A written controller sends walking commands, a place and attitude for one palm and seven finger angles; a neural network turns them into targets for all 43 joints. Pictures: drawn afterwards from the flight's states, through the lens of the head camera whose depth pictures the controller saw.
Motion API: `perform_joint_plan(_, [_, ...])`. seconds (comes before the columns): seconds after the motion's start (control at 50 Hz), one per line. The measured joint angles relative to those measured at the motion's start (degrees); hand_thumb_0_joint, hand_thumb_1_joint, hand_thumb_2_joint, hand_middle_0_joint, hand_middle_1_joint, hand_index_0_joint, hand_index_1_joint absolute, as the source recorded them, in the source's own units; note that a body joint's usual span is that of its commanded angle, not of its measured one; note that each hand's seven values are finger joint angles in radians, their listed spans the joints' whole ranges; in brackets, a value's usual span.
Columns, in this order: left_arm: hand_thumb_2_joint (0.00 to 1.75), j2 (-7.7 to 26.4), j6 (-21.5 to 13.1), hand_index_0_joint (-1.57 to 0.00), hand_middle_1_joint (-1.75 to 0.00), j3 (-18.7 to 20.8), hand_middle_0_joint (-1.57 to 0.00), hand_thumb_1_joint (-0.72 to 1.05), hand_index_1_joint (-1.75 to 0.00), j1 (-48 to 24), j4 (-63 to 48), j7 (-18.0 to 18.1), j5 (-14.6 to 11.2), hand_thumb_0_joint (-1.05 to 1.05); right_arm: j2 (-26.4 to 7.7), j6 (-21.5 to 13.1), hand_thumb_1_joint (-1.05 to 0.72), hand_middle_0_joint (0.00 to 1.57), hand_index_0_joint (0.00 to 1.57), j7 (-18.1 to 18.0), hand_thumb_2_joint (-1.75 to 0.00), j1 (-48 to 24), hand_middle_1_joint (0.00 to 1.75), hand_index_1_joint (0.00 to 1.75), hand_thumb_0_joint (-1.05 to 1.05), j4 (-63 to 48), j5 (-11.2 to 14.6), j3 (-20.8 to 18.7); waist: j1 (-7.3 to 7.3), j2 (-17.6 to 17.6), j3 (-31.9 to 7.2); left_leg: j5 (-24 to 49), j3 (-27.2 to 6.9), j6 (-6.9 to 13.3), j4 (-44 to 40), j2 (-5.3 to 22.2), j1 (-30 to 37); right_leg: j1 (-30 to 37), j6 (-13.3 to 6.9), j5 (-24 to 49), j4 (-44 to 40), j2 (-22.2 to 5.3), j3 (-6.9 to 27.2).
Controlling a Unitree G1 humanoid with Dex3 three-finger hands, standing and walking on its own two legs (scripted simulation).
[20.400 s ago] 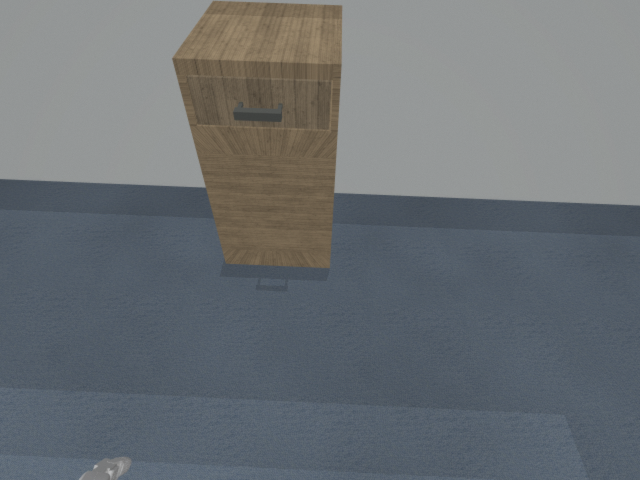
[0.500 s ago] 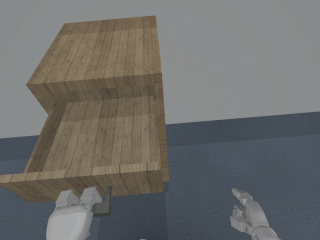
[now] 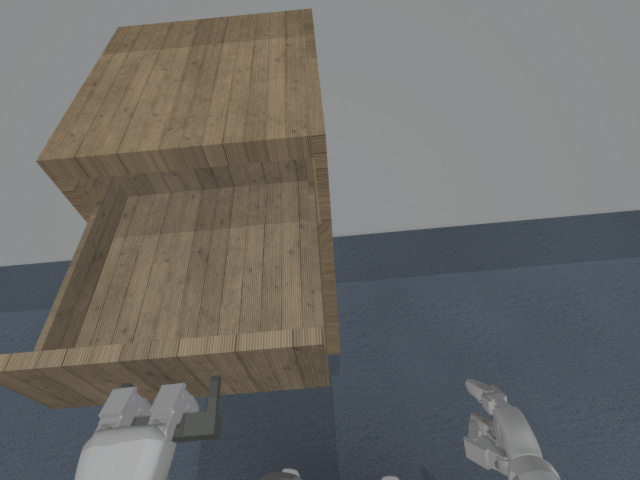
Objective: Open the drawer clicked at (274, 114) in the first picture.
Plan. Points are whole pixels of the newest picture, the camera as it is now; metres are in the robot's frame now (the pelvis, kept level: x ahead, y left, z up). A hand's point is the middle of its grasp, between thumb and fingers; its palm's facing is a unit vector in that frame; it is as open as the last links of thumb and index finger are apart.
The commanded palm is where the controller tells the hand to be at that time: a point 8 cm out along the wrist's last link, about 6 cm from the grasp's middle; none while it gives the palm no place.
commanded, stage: open the thumb to release the handle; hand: left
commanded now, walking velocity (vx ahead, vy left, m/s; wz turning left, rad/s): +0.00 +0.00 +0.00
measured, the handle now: (166, 408) +0.20 +0.20 +0.01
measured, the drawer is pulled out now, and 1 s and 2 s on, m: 0.30 0.28 0.28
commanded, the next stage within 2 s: lift the hand off the handle in 0.42 s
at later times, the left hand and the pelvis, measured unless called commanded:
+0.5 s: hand (158, 466) +0.14 +0.20 -0.01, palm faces +0.00 -0.11 -0.99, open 13.0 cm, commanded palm +0.11 +0.20 +0.04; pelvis -0.02 -0.01 +0.01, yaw +1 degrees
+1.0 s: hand (159, 440) +0.17 +0.20 +0.01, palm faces +0.04 -0.11 -0.99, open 13.8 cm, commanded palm +0.14 +0.21 +0.07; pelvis -0.03 -0.01 +0.02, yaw +1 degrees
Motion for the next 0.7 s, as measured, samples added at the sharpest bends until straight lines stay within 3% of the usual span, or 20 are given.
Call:
perform_joint_plan(0.06, [0.76, 0.1, -0.1, -0.38, -1.34, -0.5, -0.34, 0.65, -1.3, -1.8, 0.6, 0.8, 0.0, 0.0, 0.0, 0.1, -0.91, 0.2, 0.2, -0.5, -0.9, -0.6, 0.3, 0.3, 0.01, 0.7, 0.1, -0.2, 0.66, 0.3, 0.2, -0.1, -0.3, 0.0, 0.8, -0.2, -0.8, -0.7, 0.0, -0.2, 0.7, -0.2, -0.4])
perform_joint_plan(0.16, [0.72, -1.3, 2.7, -0.38, -1.32, -1.9, -0.38, 0.5, -1.3, -4.0, 1.7, 0.2, -1.5, 0.0, 0.6, 0.8, -0.91, 0.2, 0.2, -1.0, -0.9, -0.9, 0.3, 0.3, 0.01, 0.9, 1.0, 0.1, 0.67, 0.8, 0.4, 0.6, -0.6, -0.1, 0.0, -0.3, 0.2, 0.5, 0.0, 0.4, -0.1, -0.4, -0.6])
perform_joint_plan(0.28, [0.59, -1.6, 5.0, -0.37, -1.29, -2.4, -0.39, 0.19, -1.27, -6.1, 3.9, -0.7, -1.9, 0.0, 1.0, 1.3, -0.91, 0.2, 0.2, -1.5, -0.9, -0.6, 0.3, 0.3, 0.01, 0.4, 1.9, 1.1, 0.24, 0.3, 0.5, 1.9, -0.7, -0.3, -2.3, -0.1, 2.5, 2.6, -0.2, 1.6, -2.1, -0.2, -0.6])
perform_joint_plan(0.46, [0.38, -0.5, 5.3, -0.33, -1.23, -2.2, -0.35, -0.3, -1.22, -7.2, 5.9, -1.1, -2.1, 0.0, -0.2, 1.3, -0.91, 0.2, 0.2, -2.0, -0.9, -0.8, 0.3, 0.3, 0.01, 0.2, 2.2, 0.7, -0.57, 0.0, 1.2, 3.2, -1.2, -0.7, -3.8, 0.4, 4.2, 4.4, -0.6, 3.2, -4.1, 0.2, -1.0])
perform_joint_plan(0.7, [0.31, -1.7, 5.8, -0.32, -1.23, -2.6, -0.35, -0.47, -1.2, -10.3, 8.2, 0.4, -1.6, 0.0, -0.9, 1.0, -0.91, 0.2, 0.2, -2.4, -0.9, -0.6, 0.3, 0.3, 0.01, 1.7, 2.0, -0.4, -0.13, 0.5, 1.2, 3.8, -1.3, -0.7, -3.0, 0.1, 2.5, 2.8, -0.5, 3.5, -3.1, -0.2, -1.2])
